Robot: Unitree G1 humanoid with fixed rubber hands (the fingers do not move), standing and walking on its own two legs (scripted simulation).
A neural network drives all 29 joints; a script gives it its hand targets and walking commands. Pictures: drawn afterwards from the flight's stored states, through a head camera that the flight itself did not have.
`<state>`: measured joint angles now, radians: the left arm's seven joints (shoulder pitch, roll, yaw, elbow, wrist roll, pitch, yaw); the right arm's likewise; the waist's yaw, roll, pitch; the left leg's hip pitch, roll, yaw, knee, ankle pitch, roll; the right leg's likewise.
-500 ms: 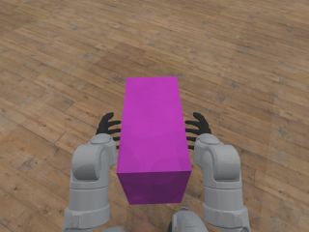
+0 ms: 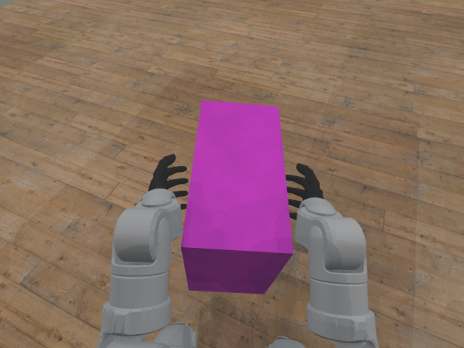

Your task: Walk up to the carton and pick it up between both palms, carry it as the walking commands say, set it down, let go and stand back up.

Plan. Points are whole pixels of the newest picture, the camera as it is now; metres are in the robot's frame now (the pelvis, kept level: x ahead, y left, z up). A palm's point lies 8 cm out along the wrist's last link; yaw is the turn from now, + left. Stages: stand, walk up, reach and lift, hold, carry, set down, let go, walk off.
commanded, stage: carry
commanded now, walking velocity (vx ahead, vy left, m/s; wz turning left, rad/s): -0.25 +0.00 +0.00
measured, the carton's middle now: (233, 198) +0.38 +0.00 +0.02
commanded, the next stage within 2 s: none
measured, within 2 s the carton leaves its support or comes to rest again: neither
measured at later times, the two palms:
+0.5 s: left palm (86, 345) +0.12 +0.17 +0.09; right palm (284, 341) +0.13 -0.06 +0.09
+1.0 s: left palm out of the picture -0.07 +0.25 +0.09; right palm out of the picture -0.05 +0.02 +0.10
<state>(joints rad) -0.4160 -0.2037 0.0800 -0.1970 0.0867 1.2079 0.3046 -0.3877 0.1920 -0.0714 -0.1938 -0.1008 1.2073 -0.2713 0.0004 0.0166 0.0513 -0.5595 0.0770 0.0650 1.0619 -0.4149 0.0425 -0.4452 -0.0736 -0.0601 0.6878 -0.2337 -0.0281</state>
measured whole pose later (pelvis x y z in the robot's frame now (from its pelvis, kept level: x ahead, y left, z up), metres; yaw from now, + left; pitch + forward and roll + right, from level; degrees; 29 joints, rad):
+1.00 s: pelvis -0.36 +0.11 +0.00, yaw +2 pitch +0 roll -2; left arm -0.34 -0.18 0.07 -0.22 0.08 1.25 0.29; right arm -0.38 0.19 -0.03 -0.19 -0.10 1.26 -0.28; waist 0.00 -0.01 0.04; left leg -0.37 0.07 0.10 0.68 -0.32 0.02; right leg -0.53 -0.09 -0.08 0.75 -0.36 0.01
